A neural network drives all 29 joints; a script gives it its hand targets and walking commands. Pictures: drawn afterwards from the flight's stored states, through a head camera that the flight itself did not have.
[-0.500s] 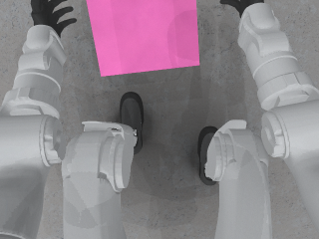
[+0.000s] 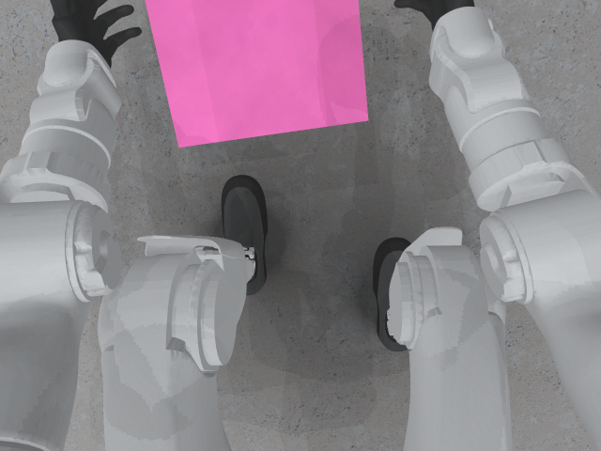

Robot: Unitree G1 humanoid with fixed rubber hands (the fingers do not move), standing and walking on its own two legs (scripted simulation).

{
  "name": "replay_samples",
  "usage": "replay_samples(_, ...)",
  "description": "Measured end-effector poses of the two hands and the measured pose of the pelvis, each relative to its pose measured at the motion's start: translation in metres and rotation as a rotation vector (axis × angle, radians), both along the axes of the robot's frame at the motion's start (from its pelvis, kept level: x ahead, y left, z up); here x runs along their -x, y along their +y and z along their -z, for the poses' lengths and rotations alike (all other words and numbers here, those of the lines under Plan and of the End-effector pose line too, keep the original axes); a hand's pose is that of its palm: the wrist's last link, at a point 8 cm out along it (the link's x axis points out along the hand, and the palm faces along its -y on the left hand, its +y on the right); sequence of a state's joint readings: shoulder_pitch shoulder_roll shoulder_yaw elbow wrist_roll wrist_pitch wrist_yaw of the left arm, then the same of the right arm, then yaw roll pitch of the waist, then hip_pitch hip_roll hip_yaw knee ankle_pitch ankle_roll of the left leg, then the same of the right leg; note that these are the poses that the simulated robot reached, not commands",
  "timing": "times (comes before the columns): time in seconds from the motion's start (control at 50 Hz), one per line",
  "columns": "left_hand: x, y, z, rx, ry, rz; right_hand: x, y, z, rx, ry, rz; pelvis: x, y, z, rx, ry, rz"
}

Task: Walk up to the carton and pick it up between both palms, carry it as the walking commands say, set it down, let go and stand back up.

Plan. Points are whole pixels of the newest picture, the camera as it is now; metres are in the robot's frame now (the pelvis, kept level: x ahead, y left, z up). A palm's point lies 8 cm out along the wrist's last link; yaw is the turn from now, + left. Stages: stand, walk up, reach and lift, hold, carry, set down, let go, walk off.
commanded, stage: reach and lift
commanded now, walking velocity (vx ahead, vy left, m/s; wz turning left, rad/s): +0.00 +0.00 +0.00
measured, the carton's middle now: (265, 43) +0.50 +0.11 -0.29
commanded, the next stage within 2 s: none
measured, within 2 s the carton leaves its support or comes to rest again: leaves its support in 1.12 s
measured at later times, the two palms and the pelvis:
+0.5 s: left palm (113, 28) +0.49 +0.26 -0.20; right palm (413, 3) +0.53 -0.05 -0.20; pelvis +0.00 +0.01 +0.01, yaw +0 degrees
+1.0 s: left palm (112, 26) +0.49 +0.26 -0.20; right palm out of the picture +0.54 -0.04 -0.20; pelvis +0.00 +0.00 +0.00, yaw +0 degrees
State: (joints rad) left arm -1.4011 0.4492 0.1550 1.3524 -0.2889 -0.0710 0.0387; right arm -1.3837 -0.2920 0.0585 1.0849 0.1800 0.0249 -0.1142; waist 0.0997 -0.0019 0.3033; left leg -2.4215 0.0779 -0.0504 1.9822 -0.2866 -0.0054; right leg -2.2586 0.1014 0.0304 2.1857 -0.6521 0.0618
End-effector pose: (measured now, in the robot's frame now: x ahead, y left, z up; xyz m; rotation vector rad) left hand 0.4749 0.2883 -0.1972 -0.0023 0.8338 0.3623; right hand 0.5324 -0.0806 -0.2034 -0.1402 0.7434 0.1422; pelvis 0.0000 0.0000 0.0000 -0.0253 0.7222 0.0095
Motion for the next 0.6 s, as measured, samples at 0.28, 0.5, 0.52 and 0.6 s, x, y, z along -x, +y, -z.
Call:
replay_samples(0.28,-0.016,-0.026,0.003,0.04,-0.015,0.036,0.0,0.029,-0.001,-0.046,-0.008,-0.026,0.006,0.007,-0.003,0.009,-0.016,-0.008)
replay_samples(0.5,-0.017,-0.028,0.003,0.008,-0.013,0.04,-0.002,0.035,-0.001,-0.042,-0.02,-0.023,0.002,0.007,-0.005,0.007,0.004,-0.009)
replay_samples(0.52,-0.017,-0.028,0.003,0.005,-0.013,0.038,-0.002,0.035,-0.001,-0.04,-0.019,-0.023,0.002,0.006,-0.005,0.006,0.005,-0.008)
replay_samples(0.6,-0.017,-0.03,0.002,0.001,-0.01,0.026,-0.003,0.036,-0.002,-0.033,-0.011,-0.023,0.002,0.004,-0.004,0.002,0.001,-0.005)
